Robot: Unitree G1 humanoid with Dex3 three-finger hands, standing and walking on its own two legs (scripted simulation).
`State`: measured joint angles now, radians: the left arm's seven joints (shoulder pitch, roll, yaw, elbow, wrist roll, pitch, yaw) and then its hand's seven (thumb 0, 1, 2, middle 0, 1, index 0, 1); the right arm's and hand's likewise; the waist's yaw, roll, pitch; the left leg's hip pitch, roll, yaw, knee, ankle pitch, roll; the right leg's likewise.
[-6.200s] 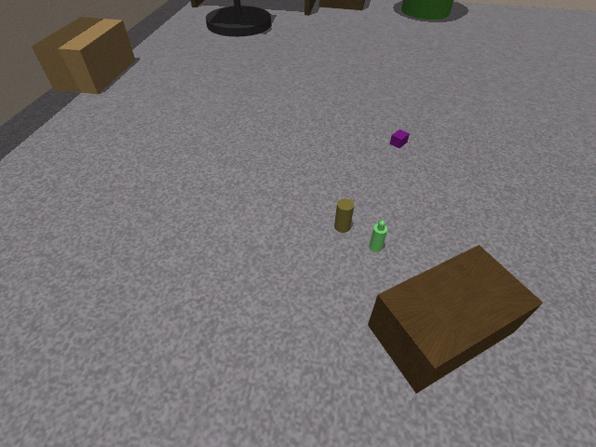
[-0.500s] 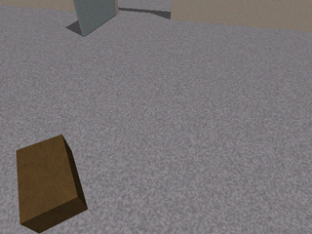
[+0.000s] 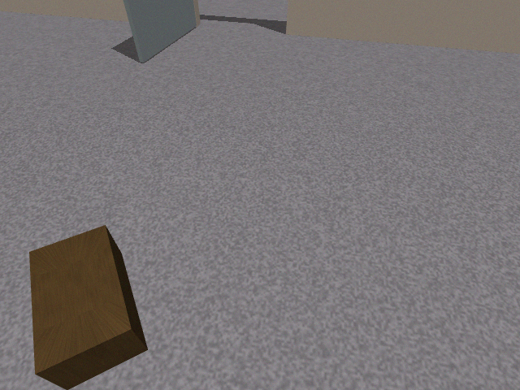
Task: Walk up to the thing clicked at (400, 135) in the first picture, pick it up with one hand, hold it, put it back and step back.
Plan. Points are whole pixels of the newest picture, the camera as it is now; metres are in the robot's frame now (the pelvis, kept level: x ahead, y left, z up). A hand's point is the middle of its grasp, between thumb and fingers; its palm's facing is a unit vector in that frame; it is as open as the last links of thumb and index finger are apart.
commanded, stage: stand
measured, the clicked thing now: out of the picture +0.64 +1.83 -0.75
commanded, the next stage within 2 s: walk up in 0.40 s
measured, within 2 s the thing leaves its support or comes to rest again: neither
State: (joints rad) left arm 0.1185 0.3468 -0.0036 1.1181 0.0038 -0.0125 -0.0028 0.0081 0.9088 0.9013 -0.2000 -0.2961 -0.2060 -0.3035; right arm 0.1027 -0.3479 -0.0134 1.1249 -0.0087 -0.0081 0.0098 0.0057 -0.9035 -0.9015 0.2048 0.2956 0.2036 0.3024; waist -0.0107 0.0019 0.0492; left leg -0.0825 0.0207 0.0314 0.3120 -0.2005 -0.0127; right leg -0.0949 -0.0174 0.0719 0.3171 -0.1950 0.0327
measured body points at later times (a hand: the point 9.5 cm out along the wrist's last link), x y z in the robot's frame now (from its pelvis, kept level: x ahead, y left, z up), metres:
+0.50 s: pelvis +0.01 -0.01 -0.01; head +0.01 -0.01 +0.44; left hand +0.08 +0.30 -0.13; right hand +0.07 -0.31 -0.13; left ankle -0.02 +0.12 -0.75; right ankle -0.01 -0.14 -0.74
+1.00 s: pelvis +0.15 -0.02 -0.02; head +0.18 -0.02 +0.43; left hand +0.18 +0.30 -0.14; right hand +0.23 -0.34 -0.13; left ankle +0.27 +0.11 -0.74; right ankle +0.06 -0.15 -0.75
